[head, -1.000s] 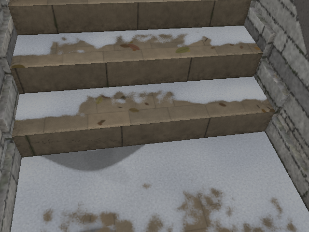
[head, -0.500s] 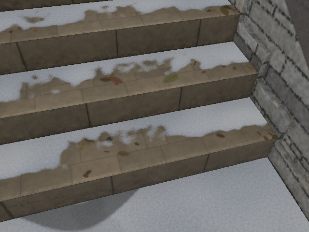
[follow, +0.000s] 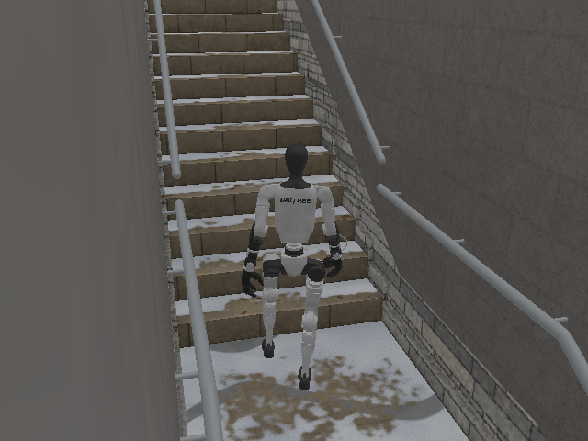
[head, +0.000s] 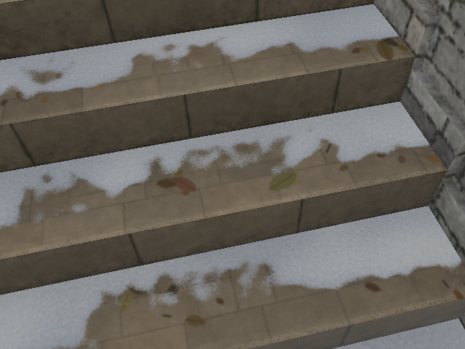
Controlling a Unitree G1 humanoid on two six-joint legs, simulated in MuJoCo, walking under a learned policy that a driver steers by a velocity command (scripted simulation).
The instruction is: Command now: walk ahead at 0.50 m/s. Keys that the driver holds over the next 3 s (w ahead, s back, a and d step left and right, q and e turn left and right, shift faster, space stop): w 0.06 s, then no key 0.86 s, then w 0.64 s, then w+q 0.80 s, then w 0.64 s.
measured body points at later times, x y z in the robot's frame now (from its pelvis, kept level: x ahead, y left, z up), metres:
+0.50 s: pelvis +0.17 +0.00 -0.01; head +0.18 +0.00 +0.44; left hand +0.20 +0.22 -0.17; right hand +0.16 -0.21 -0.17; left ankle +0.20 +0.09 -0.75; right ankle +0.20 -0.11 -0.75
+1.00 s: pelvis +0.21 -0.03 +0.00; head +0.20 -0.04 +0.45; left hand +0.18 +0.16 -0.16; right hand +0.15 -0.24 -0.17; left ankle +0.20 +0.09 -0.75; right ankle +0.20 -0.11 -0.75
